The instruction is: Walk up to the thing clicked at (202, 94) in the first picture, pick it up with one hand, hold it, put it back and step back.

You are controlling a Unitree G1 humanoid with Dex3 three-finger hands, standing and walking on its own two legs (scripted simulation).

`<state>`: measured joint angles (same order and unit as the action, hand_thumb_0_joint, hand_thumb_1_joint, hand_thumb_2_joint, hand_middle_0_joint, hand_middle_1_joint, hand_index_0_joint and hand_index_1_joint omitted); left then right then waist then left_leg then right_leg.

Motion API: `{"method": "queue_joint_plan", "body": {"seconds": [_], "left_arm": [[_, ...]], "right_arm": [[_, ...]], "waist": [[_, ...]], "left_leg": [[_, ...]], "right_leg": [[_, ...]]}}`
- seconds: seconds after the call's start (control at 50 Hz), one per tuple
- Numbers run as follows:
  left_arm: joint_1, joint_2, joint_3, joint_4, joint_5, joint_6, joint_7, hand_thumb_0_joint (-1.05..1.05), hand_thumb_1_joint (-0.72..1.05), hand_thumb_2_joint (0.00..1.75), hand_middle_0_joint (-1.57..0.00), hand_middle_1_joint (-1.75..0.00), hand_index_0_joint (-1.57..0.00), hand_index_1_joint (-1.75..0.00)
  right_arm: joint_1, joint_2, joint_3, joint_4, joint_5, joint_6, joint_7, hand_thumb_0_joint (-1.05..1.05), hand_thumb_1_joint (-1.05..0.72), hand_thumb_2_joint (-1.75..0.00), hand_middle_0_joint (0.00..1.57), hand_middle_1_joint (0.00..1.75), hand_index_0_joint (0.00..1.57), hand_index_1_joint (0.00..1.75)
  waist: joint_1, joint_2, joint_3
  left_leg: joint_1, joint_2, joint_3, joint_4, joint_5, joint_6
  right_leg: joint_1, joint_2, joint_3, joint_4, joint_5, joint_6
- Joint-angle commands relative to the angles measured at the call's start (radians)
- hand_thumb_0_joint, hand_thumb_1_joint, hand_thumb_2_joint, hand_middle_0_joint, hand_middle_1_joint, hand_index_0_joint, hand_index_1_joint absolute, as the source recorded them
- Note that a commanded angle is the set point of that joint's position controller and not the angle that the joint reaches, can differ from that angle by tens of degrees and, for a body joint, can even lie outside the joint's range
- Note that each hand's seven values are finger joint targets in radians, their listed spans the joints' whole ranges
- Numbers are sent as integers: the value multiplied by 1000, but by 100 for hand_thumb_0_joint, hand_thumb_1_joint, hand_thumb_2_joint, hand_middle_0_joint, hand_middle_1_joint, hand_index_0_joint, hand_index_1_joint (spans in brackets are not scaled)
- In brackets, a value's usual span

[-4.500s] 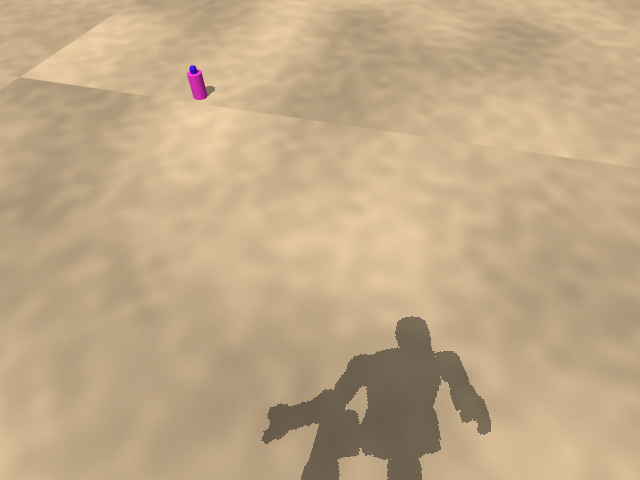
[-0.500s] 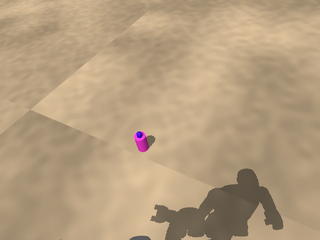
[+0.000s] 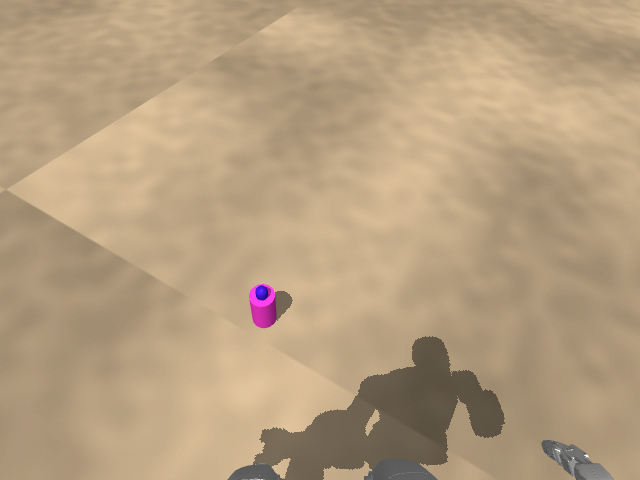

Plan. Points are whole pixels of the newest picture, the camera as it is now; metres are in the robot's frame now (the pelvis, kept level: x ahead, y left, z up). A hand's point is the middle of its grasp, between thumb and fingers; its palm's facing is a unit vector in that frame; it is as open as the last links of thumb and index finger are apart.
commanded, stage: walk up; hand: left
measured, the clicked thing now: (263, 303) +0.70 +0.14 -0.67
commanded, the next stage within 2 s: none
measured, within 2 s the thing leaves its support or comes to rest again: neither
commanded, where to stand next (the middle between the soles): +0.36 -0.04 m, yaw -2 degrees
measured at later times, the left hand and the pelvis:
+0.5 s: hand (164, 407) +0.23 +0.22 -0.11, palm faces -0.04 -0.90 -0.42, open 7.4 cm; pelvis +0.15 -0.05 +0.01, yaw -2 degrees
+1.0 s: hand (162, 361) +0.31 +0.26 -0.16, palm faces -0.08 -0.94 -0.32, open 7.4 cm; pelvis +0.26 -0.01 +0.01, yaw -1 degrees
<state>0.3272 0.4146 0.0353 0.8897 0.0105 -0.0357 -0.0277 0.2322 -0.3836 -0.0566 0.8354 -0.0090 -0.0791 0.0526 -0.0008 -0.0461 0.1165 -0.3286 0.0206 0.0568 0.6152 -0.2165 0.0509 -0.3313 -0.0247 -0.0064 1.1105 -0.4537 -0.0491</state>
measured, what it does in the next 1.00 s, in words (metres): walks ahead: right foot, then left foot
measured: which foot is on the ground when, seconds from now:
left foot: down 0.00-0.40, up 0.42-0.78, down 0.80-1.00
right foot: up 0.00-0.34, down 0.36-0.82, up 0.84-1.00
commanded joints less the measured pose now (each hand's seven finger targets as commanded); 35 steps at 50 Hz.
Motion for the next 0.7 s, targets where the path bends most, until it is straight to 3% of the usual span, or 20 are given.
{"method": "queue_joint_plan", "body": {"seconds": [0.0, 0.06, 0.12, 0.2, 0.24, 0.3, 0.34, 0.36, 0.38, 0.4, 0.42, 0.44, 0.48, 0.52, 0.56, 0.6, 0.64, 0.68], "left_arm": [[89, 208, 64, -37, -15, -15, -5, 0, 90, 90, -20, -30, -20, -30], [86, 188, 63, -36, -9, -9, -16, 0, 90, 90, -20, -30, -20, -30], [13, 187, 68, -52, 1, -8, -30, 0, 90, 90, -20, -30, -20, -30], [-77, 179, 71, -68, 5, -23, -40, 0, 90, 90, -20, -30, -20, -30], [-88, 177, 71, -64, 3, -31, -40, 0, 90, 90, -20, -30, -20, -30], [-32, 184, 75, -38, 5, -46, -31, 0, 90, 90, -20, -30, -20, -30], [68, 219, 92, -6, 13, -63, -14, 0, 90, 90, -20, -30, -20, -30], [148, 269, 109, 5, 17, -73, -1, 0, 90, 90, -20, -30, -20, -30], [137, 339, 119, -26, 14, -80, 7, 0, 90, 90, -20, -30, -20, -30], [108, 348, 118, -22, -4, -71, 4, 0, 90, 90, -20, -30, -20, -30], [86, 338, 114, -37, -12, -65, 5, 0, 90, 90, -20, -30, -20, -30], [75, 297, 104, -43, -20, -63, 9, 0, 90, 90, -20, -30, -20, -30], [24, 257, 85, -55, -25, -65, 17, 0, 90, 90, -20, -30, -20, -30], [11, 256, 80, -70, -18, -67, 15, 0, 90, 90, -20, -30, -20, -30], [4, 250, 81, -88, -13, -65, 13, 0, 90, 90, -20, -30, -20, -30], [4, 261, 84, -103, -6, -64, 9, 0, 90, 90, -20, -30, -20, -30], [-4, 266, 86, -113, -2, -60, 4, 0, 90, 90, -20, -30, -20, -30], [0, 257, 76, -114, 0, -52, 8, 0, 90, 90, -20, -30, -20, -30]], "right_arm": [[75, -269, -72, -43, 18, -23, -32, 0, -90, -90, 20, 30, 20, 30], [66, -271, -73, -59, 9, -30, -30, 0, -90, -90, 20, 30, 20, 30], [61, -291, -80, -59, 4, -31, -26, 0, -90, -90, 20, 30, 20, 30], [96, -293, -81, -54, 3, -25, -22, 0, -90, -90, 20, 30, 20, 30], [80, -296, -80, -57, 2, -20, -20, 0, -90, -90, 20, 30, 20, 30], [64, -294, -76, -72, 4, -8, -19, 0, -90, -90, 20, 30, 20, 30], [82, -236, -53, -75, -1, -1, -19, 0, -90, -90, 20, 30, 20, 30], [114, -173, -32, -79, 4, -3, -19, 0, -90, -90, 20, 30, 20, 30], [136, -136, -14, -93, 6, -2, -17, 0, -90, -90, 20, 30, 20, 30], [109, -240, -39, -63, -4, 12, -31, 0, -90, -90, 20, 30, 20, 30], [96, -263, -48, -54, -6, 11, -35, 0, -90, -90, 20, 30, 20, 30], [93, -262, -48, -34, 4, 9, -33, 0, -90, -90, 20, 30, 20, 30], [133, -233, -45, -5, 14, 19, -26, 0, -90, -90, 20, 30, 20, 30], [133, -223, -47, -2, 7, 26, -16, 0, -90, -90, 20, 30, 20, 30], [106, -215, -48, -5, 3, 30, -6, 0, -90, -90, 20, 30, 20, 30], [71, -205, -52, -19, -8, 28, 1, 0, -90, -90, 20, 30, 20, 30], [36, -203, -55, -22, -11, 22, 5, 0, -90, -90, 20, 30, 20, 30], [13, -184, -52, -18, -10, 13, -2, 0, -90, -90, 20, 30, 20, 30]], "waist": [[-1, 164, -51], [1, 197, -42], [-14, 201, 8], [-40, 168, 2], [-33, 161, -2], [4, 123, -49], [55, 11, -123], [92, -176, -175], [72, -289, -165], [83, -172, -109], [70, -157, -73], [63, -94, -56], [20, -111, -64], [17, -117, -77], [20, -119, -58], [31, -122, -42], [37, -116, -25], [42, -102, -37]], "left_leg": [[103, 229, -255, -365, 2, 119], [108, 216, -197, -400, -57, 148], [89, 235, -202, -442, -187, 179], [103, 225, -183, -413, -182, 168], [99, 217, -168, -381, -162, 160], [74, 227, -165, -276, -112, 144], [5, 157, -96, -40, -15, 100], [-74, 69, -19, 224, -35, 60], [-303, -53, 10, 408, -294, -3], [-327, -19, -62, 467, -317, -7], [-329, 21, -94, 472, -304, -6], [-312, 27, -133, 474, -256, -11], [-240, 44, -128, 421, -177, -18], [-196, 41, -96, 385, -123, -30], [-196, 45, -70, 303, -90, -42], [-186, 63, -56, 209, -70, -57], [-140, 73, -43, 120, -36, -59], [-66, 47, -23, 44, 2, -59]], "right_leg": [[-169, -68, 72, -16, 125, 17], [-181, -76, 47, -108, 196, 49], [-213, -100, 26, -231, 222, 65], [-154, -98, 5, -415, 276, 54], [-112, -80, -12, -479, 286, 45], [49, -45, -34, -566, 268, 34], [268, -19, -23, -624, 213, 20], [361, -143, 168, -741, 65, -15], [450, -354, 553, -852, -9, -112], [379, -404, 617, -863, 4, -188], [326, -405, 594, -856, 62, -224], [300, -348, 461, -842, 207, -194], [253, -253, 261, -820, 349, -126], [201, -226, 182, -818, 398, -152], [176, -208, 135, -843, 331, -162], [148, -227, 127, -855, 236, -181], [102, -228, 112, -856, 150, -180], [85, -222, 85, -776, 317, -168]]}}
